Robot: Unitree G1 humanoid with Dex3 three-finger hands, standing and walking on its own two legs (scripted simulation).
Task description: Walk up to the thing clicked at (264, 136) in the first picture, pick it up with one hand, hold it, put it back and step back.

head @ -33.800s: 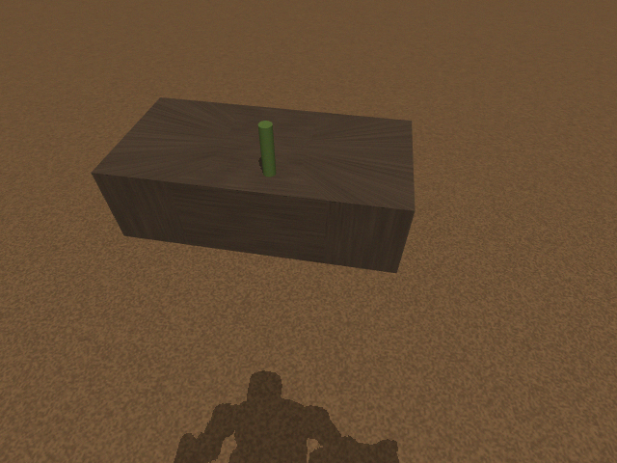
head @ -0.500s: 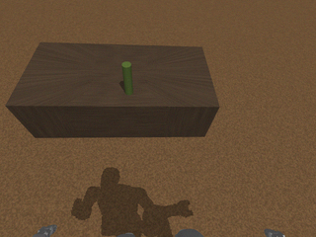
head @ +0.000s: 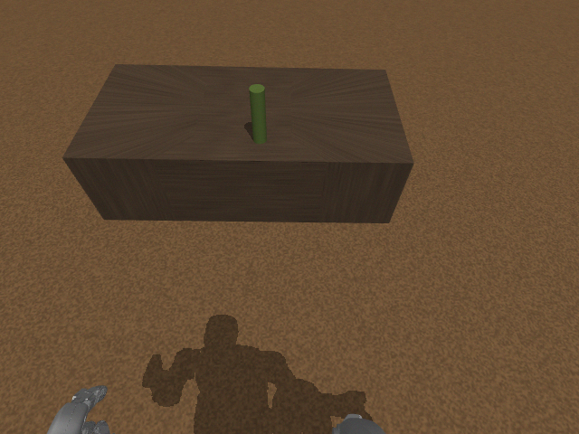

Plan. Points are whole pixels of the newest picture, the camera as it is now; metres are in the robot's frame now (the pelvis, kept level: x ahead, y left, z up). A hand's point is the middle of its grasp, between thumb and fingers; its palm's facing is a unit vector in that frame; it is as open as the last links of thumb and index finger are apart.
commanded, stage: step back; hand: left
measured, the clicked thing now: (258, 115) +1.10 +0.16 -0.29
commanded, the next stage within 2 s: stand in 1.12 s
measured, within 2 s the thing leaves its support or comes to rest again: neither
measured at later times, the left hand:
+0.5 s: hand out of the picture +0.01 +0.27 -0.14, palm faces -0.01 -0.93 -0.36, open 7.4 cm
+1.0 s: hand out of the picture +0.14 +0.23 -0.13, palm faces -0.06 -0.93 -0.36, open 7.4 cm
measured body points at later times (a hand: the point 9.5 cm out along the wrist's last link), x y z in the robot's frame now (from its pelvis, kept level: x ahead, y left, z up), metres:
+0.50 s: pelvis -0.03 +0.00 +0.01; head -0.02 +0.01 +0.46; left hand +0.02 +0.32 -0.12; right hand +0.05 -0.32 -0.10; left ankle +0.00 +0.11 -0.72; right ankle -0.06 -0.15 -0.72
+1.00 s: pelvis +0.02 -0.02 +0.01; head +0.04 -0.02 +0.46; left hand +0.15 +0.28 -0.11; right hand +0.07 -0.32 -0.12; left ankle +0.01 +0.11 -0.72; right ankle +0.04 -0.15 -0.72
